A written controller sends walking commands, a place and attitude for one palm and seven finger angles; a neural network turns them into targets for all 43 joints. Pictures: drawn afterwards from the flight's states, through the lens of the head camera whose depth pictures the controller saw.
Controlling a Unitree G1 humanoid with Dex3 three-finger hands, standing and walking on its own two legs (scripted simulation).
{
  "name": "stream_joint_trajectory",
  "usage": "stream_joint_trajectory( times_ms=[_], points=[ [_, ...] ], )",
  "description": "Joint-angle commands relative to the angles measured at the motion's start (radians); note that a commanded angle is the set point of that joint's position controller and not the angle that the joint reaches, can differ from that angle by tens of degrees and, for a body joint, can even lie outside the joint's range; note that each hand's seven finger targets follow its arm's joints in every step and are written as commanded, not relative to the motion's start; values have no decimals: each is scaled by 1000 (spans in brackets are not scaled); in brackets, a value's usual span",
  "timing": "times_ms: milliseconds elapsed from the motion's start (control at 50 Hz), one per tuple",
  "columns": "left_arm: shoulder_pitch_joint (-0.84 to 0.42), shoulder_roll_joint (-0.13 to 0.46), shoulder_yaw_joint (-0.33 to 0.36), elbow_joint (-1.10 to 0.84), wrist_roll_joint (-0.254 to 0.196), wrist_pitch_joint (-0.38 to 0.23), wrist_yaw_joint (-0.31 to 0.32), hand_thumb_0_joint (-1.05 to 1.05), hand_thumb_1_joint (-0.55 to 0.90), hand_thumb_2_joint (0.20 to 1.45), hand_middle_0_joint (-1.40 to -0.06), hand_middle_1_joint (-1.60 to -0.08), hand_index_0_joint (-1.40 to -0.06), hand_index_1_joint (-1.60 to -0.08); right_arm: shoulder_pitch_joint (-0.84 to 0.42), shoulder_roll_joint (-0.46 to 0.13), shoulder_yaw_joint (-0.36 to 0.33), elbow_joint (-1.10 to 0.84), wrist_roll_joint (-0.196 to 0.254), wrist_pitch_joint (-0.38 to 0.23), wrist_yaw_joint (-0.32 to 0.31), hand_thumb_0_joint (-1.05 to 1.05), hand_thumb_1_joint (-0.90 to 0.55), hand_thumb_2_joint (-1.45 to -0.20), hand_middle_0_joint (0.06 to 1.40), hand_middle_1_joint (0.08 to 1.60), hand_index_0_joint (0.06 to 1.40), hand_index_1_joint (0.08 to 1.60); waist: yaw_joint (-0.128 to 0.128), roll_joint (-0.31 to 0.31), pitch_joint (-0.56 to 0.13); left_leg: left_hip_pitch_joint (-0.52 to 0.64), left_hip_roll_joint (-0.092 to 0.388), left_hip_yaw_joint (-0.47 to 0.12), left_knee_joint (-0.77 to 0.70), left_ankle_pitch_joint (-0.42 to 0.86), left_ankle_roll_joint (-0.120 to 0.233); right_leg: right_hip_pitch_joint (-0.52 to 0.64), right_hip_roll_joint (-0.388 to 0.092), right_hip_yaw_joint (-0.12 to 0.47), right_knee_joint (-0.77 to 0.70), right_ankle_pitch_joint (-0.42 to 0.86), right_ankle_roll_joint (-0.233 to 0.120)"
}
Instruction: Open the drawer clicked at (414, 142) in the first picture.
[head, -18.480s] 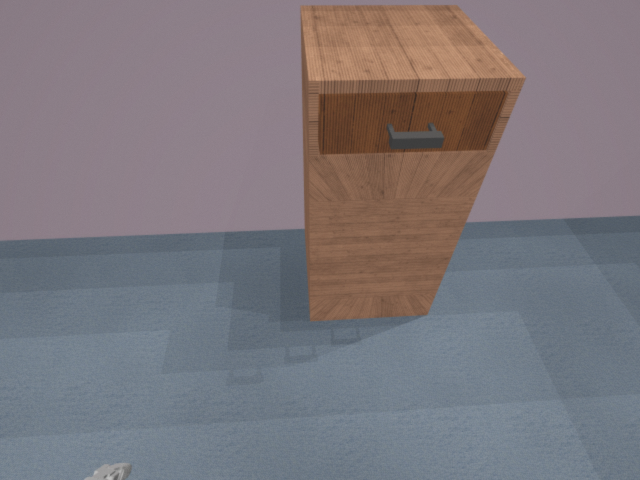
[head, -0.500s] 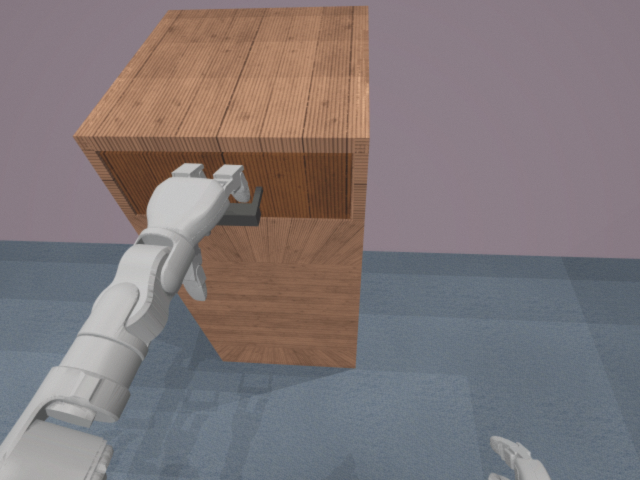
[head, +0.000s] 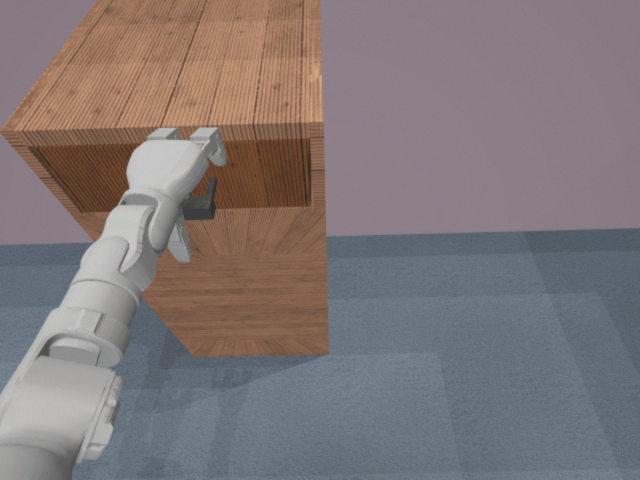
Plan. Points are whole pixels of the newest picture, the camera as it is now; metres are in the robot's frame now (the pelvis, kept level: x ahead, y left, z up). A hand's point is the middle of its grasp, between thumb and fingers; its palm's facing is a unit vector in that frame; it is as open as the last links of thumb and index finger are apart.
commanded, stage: move the hooked fingers above the handle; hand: left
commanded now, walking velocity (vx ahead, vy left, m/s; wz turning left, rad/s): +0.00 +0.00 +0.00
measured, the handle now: (179, 196) +0.50 +0.22 +0.04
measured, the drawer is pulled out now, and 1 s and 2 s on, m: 0.00 0.00 0.00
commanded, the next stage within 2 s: none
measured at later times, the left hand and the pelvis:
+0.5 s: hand (162, 220) +0.42 +0.21 +0.09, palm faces -0.03 -0.04 -1.00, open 13.8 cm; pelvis -0.01 +0.01 +0.00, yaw +1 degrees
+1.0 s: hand (184, 215) +0.43 +0.18 +0.09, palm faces -0.01 -0.07 -1.00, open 13.8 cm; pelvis -0.01 +0.02 +0.00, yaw +0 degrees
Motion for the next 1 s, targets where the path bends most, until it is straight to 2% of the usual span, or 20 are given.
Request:
stream_joint_trajectory(
  times_ms=[0,80,100,160,200,220,300,320,340,400,460,520,600,680,700,760,800,880,920,980],
  points=[
    [-424,385,207,-41,41,114,118,0,-500,300,-300,-1200,-300,-1200,41,-118,-30,-82,-2,-25,0,0,-900,-900,200,300,200,300,45,-22,-407,101,-47,56,-18,399,39,225,18,-1,-36,476,-15],
    [-382,414,211,-34,40,167,88,0,-500,300,-300,-1200,-300,-1200,35,-129,-31,-96,3,-7,-3,0,-900,-900,200,300,200,300,53,-87,-440,87,-45,79,-38,390,47,312,6,15,-53,554,3],
    [-355,416,217,-9,31,174,75,0,-500,300,-300,-1200,-300,-1200,32,-129,-29,-97,4,-2,-6,0,-900,-900,200,300,200,300,55,-132,-433,69,-48,79,-45,383,50,343,3,16,-60,572,8],
    [-328,415,208,-21,10,164,34,0,-500,300,-300,-1200,-300,-1200,9,-136,-27,-114,12,-2,-23,0,-900,-900,200,300,200,300,48,-151,-366,61,-46,84,-71,313,58,338,-6,27,-88,540,20],
    [-332,377,172,-50,7,124,-9,0,-500,300,-300,-1200,-300,-1200,10,-138,-31,-125,18,-5,-29,0,-900,-900,200,300,200,300,28,-143,-349,82,-45,81,-74,302,65,318,-4,29,-101,516,19],
    [-363,339,134,-100,5,94,-25,0,-500,300,-300,-1200,-300,-1200,15,-138,-36,-129,18,-12,-30,0,-900,-900,200,300,200,300,14,-102,-338,112,-42,78,-73,307,68,283,-2,29,-105,510,16],
    [-375,222,47,-291,-27,-22,-64,0,-500,300,-300,-1200,-300,-1200,36,-122,-56,-134,6,-30,-26,0,-900,-900,200,300,200,300,-12,-33,-371,237,-42,55,-49,365,73,216,14,22,-108,474,1],
    [-390,203,32,-317,-38,-42,-62,0,-500,300,-300,-1200,-300,-1200,35,-118,-59,-127,5,-34,-25,0,-900,-900,200,300,200,300,-17,5,-359,261,-43,50,-43,361,72,181,17,23,-110,452,0],
    [-365,226,64,-305,-41,-54,-54,0,-500,300,-300,-1200,-300,-1200,42,-118,-62,-118,5,-35,-24,0,-900,-900,200,300,200,300,-10,-6,-338,261,-41,44,-41,353,70,161,21,16,-109,423,-3],
    [-467,199,39,-263,-39,-62,-8,0,-500,300,-300,-1200,-300,-1200,50,-118,-56,-89,10,-38,-14,0,-900,-900,200,300,200,300,-41,-19,-249,243,-40,24,-42,297,59,61,24,-4,-111,307,-9],
    [-519,257,97,-220,-7,-25,69,0,-500,300,-300,-1200,-300,-1200,44,-126,-53,-72,10,-47,-1,0,-900,-900,200,300,200,300,-18,15,-277,237,-39,12,-48,267,47,28,29,-14,-94,235,-21],
    [-551,328,158,-175,23,33,132,0,-500,300,-300,-1200,-300,-1200,34,-122,-44,-75,3,-49,5,0,-900,-900,200,300,200,300,11,32,-381,228,-41,17,-42,309,42,85,30,-15,-67,271,-24],
    [-488,363,190,-63,48,134,137,0,-500,300,-300,-1200,-300,-1200,18,-125,-34,-85,-4,-38,10,0,-900,-900,200,300,200,300,44,25,-440,205,-36,33,-43,390,34,169,30,-22,-48,359,-26],
    [-379,187,36,-8,23,204,30,0,-500,300,-300,-1200,-300,-1200,17,-136,-38,-115,6,-22,17,0,-900,-900,200,300,200,300,11,-50,-363,217,-17,46,-53,394,44,143,27,-30,-77,379,-16],
    [-349,154,11,-11,11,201,-9,0,-500,300,-300,-1200,-300,-1200,19,-141,-40,-125,10,-18,15,0,-900,-900,200,300,200,300,0,-103,-355,217,-15,40,-54,401,48,154,27,-29,-85,384,-14],
    [-386,75,-72,-150,-23,143,-96,0,-500,300,-300,-1200,-300,-1200,11,-139,-43,-142,7,-17,2,0,-900,-900,200,300,200,300,-23,-114,-315,257,-17,27,-55,378,57,110,25,-23,-100,359,-7],
    [-419,86,-67,-276,-45,66,-116,0,-500,300,-300,-1200,-300,-1200,12,-131,-45,-149,0,-27,-5,0,-900,-900,200,300,200,300,-26,-77,-320,294,-19,12,-48,401,61,101,24,-18,-101,345,-11],
    [-495,239,86,-358,-27,-51,-35,0,-500,300,-300,-1200,-300,-1200,35,-112,-47,-119,-4,-30,-10,0,-900,-900,200,300,200,300,12,30,-347,324,-21,-14,-31,458,44,69,33,-21,-67,337,-25],
    [-547,326,175,-341,-4,-61,47,0,-500,300,-300,-1200,-300,-1200,46,-109,-45,-96,-6,-37,-3,0,-900,-900,200,300,200,300,26,55,-363,297,-23,-20,-26,458,32,62,39,-27,-48,323,-31],
    [-503,376,251,-248,31,9,170,0,-500,300,-300,-1200,-300,-1200,29,-100,-36,-76,-9,-47,7,0,-900,-900,200,300,200,300,57,61,-370,234,-30,1,-35,425,20,95,43,-33,-38,318,-36]
  ],
)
